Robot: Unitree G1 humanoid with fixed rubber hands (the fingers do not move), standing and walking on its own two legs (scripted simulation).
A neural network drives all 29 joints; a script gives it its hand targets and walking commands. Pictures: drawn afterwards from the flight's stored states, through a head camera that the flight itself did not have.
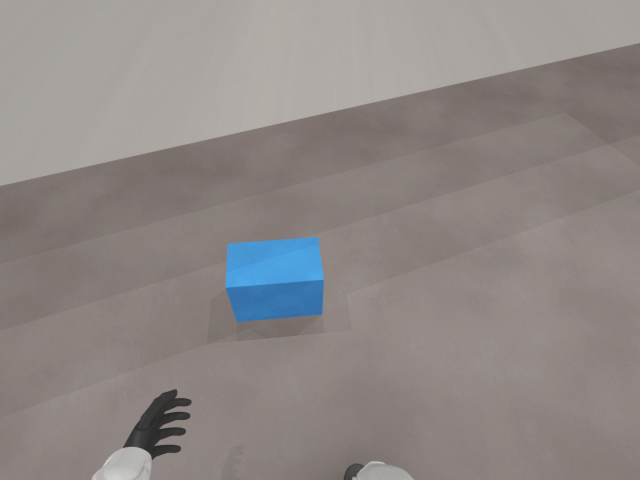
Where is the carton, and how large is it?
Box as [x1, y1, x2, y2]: [226, 237, 323, 321]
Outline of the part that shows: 317,237 228,244 226,290 237,321 321,314 323,277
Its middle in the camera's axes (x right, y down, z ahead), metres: -0.15 +0.13 +1.32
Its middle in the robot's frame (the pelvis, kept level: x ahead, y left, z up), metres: +0.80 +0.08 -0.65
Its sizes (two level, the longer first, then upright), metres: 0.299 0.170 0.227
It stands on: the floor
